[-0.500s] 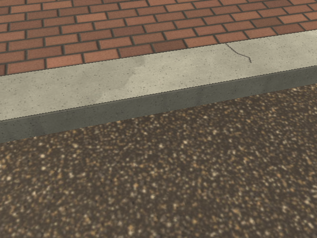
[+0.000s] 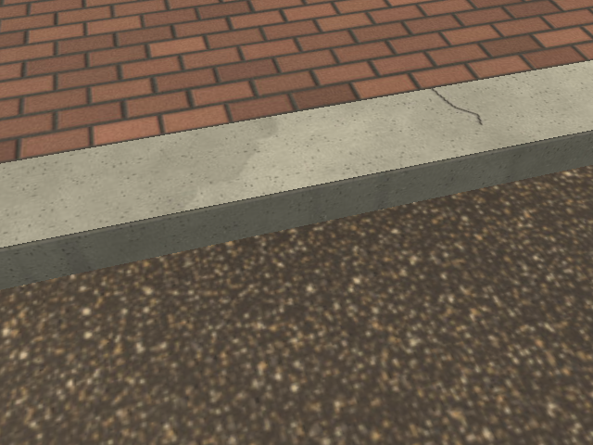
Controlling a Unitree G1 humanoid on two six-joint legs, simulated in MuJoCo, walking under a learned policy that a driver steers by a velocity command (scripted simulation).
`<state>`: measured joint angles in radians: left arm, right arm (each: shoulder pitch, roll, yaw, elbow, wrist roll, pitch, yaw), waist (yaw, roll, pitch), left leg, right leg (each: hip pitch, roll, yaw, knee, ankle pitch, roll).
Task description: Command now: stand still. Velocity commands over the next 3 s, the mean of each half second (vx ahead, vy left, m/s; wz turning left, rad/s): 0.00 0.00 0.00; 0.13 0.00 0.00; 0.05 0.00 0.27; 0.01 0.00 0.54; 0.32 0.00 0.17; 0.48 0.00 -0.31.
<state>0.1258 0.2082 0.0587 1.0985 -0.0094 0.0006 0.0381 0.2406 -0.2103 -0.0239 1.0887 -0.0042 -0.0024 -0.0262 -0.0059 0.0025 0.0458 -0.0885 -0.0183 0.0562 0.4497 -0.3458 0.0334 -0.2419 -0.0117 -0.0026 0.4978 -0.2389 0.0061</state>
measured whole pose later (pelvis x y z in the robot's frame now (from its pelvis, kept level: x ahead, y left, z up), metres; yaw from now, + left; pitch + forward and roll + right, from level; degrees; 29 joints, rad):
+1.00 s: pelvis +0.05 -0.05 -0.01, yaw +1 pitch +1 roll +1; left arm 0.13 0.23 0.07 1.08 -0.01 -0.07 0.01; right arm 0.39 -0.24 -0.05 1.07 0.01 -0.03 -0.04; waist -0.02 0.03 0.03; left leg -0.18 0.02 -0.02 0.78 -0.53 -0.03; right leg -0.36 -0.01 -0.07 0.60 -0.25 -0.05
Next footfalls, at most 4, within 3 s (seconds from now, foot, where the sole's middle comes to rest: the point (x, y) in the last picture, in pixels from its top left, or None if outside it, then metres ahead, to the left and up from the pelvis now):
0.94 right None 0.14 -0.15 -0.77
1.48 left None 0.13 0.07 -0.77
2.02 right None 0.23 -0.13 -0.77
2.44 left None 0.23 0.19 -0.77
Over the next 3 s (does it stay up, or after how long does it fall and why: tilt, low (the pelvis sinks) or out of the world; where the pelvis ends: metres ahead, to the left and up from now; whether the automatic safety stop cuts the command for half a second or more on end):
stays up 0.45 0.17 -0.02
